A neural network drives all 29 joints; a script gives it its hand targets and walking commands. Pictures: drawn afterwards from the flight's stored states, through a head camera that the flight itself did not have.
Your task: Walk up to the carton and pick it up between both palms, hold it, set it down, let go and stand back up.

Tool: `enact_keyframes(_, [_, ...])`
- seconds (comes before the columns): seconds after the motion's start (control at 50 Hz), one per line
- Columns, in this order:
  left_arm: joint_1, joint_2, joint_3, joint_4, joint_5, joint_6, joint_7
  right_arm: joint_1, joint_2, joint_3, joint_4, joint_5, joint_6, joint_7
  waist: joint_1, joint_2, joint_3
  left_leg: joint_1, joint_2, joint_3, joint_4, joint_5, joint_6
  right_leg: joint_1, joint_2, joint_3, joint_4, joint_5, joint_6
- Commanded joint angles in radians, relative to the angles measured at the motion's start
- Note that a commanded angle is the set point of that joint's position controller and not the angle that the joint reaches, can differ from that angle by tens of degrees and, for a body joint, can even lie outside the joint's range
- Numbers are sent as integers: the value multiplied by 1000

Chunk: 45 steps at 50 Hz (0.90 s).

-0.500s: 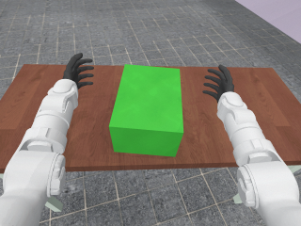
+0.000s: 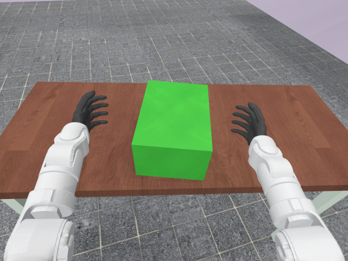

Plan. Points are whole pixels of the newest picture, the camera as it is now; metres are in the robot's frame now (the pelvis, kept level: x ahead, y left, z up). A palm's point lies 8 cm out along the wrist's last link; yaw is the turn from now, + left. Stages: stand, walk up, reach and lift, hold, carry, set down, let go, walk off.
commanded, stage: set down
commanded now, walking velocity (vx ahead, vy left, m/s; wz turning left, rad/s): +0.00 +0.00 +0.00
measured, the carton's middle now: (174, 127) +0.50 +0.03 +0.00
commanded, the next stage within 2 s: let go in 2.00 s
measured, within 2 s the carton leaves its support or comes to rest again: neither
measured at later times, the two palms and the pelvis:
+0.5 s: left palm (75, 169) +0.28 +0.23 +0.08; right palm (263, 181) +0.29 -0.18 +0.07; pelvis +0.00 +0.01 +0.00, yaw -1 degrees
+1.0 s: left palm (73, 202) +0.23 +0.23 +0.03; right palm (267, 213) +0.24 -0.19 +0.03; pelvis +0.01 +0.01 +0.00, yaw -2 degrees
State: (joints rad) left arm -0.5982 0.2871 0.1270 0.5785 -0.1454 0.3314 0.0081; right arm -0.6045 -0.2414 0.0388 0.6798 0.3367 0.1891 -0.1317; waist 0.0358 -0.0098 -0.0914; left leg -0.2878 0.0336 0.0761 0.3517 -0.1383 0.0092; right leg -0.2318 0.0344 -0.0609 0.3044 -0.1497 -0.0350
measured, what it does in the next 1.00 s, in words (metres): stands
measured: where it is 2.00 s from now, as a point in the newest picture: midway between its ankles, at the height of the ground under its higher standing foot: outside the picture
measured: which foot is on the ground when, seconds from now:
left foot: down 0.00-1.00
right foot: down 0.00-1.00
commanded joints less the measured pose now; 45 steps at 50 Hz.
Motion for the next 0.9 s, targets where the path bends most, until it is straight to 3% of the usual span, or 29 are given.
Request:
enact_keyframes(0.0, [-313,153,39,-258,20,-37,0,-319,-104,-45,-238,-12,-52,-5,-4,45,-368,270,-47,-40,7,272,-7,106,-7,61,-23,205,58])
enact_keyframes(0.02, [-295,131,33,-267,20,-34,3,-287,-114,-59,-227,-20,-50,-3,-11,51,-350,296,-42,-48,1,249,-12,83,0,52,-34,146,48])
enact_keyframes(0.04, [-190,106,38,-323,19,-43,4,-186,-108,-53,-265,-20,-68,1,-17,36,-351,334,-40,-50,15,286,-18,85,5,45,-39,164,48])
enact_keyframes(0.1, [-169,112,29,-352,11,-43,4,-193,-93,-76,-373,-47,-87,3,-21,25,-310,337,-37,-54,13,274,-17,39,1,43,-54,115,42])
enact_keyframes(0.14, [-161,104,12,-435,-10,-55,19,-152,-73,-80,-389,-46,-91,8,-8,67,-307,333,-35,-61,17,242,-21,40,7,41,-42,61,28])
enact_keyframes(0.18, [-62,93,8,-561,-14,-57,35,-61,-83,-101,-494,-40,-111,17,-17,92,-346,383,-27,-64,37,331,-31,44,5,44,-39,133,25])
enact_keyframes(0.28, [70,87,10,-677,-24,-43,30,61,-73,-92,-615,-58,-102,22,-24,29,-316,328,-33,-60,25,307,-21,97,3,60,-23,169,25])
enact_keyframes(0.34, [111,79,3,-642,-26,-52,34,101,-47,-92,-644,-72,-97,28,-4,37,-236,283,-29,-59,-5,230,-11,73,-8,74,-35,97,24])
enact_keyframes(0.36, [147,66,3,-628,-19,-57,39,144,-48,-97,-608,-78,-93,30,1,47,-194,285,-29,-50,-9,215,-14,66,-14,76,-40,74,21])
enact_keyframes(0.4, [184,51,-12,-683,-25,-59,41,194,-26,-79,-664,-61,-96,38,8,33,-196,296,-30,-56,-17,198,-14,59,-9,80,-52,53,17])
enact_keyframes(0.42, [185,53,-20,-666,-33,-64,43,208,-30,-94,-645,-68,-94,40,-5,45,-174,306,-29,-64,-15,201,-13,41,-8,81,-49,47,16])
enact_keyframes(0.46, [281,35,1,-657,-18,-67,37,270,-32,-72,-680,-61,-95,42,19,9,-157,309,-32,-55,-17,185,-12,77,-10,93,-51,46,17])
enact_keyframes(0.48, [261,47,0,-633,-16,-68,36,262,-34,-70,-666,-73,-91,46,18,18,-132,294,-29,-60,-31,154,-9,60,-12,92,-60,10,18])
enact_keyframes(0.5, [250,44,-5,-657,-15,-71,38,269,-46,-84,-676,-77,-92,46,10,32,-129,290,-27,-56,-35,134,-9,52,-12,93,-62,-7,11])
enact_keyframes(0.52, [314,30,-4,-666,-17,-74,39,314,-25,-78,-687,-85,-96,44,24,6,-118,300,-29,-52,-39,137,-7,57,-17,100,-66,-2,18])
enact_keyframes(0.54, [298,29,-21,-732,-24,-86,43,331,-17,-84,-715,-78,-102,43,11,26,-154,306,-29,-53,-35,149,-11,57,-19,106,-65,11,12])
enact_keyframes(0.6, [285,49,-22,-680,-41,-102,47,307,-14,-85,-731,-91,-92,52,26,-2,-115,274,-22,-55,-44,86,2,16,-22,106,-64,-50,14])
enact_keyframes(0.62, [328,45,-26,-637,-37,-100,49,339,-21,-88,-730,-102,-91,55,26,13,-92,275,-18,-55,-49,81,5,22,-24,109,-64,-62,16])
enact_keyframes(0.64, [341,55,-29,-676,-41,-108,53,348,-35,-88,-778,-114,-98,56,34,14,-128,280,-24,-54,-51,73,3,43,-21,110,-61,-63,15])
enact_keyframes(0.76, [426,25,-58,-705,-38,-132,55,480,-8,-86,-750,-126,-98,66,8,30,-73,310,-13,-63,-56,87,-5,10,-27,113,-76,-63,-1])
enact_keyframes(0.78, [454,32,-48,-721,-32,-134,55,511,-13,-84,-763,-130,-97,69,23,24,-61,294,-12,-59,-62,88,-1,25,-31,111,-73,-60,0])
enact_keyframes(0.8, [455,23,-57,-714,-26,-131,56,501,-7,-82,-761,-121,-97,73,19,49,-69,300,-4,-60,-61,90,-5,17,-29,115,-71,-71,-6])
enact_keyframes(0.88, [543,27,-57,-759,-24,-127,60,588,-41,-93,-786,-133,-110,84,18,36,-57,322,-3,-60,-66,134,-10,39,-14,94,-71,-36,-4])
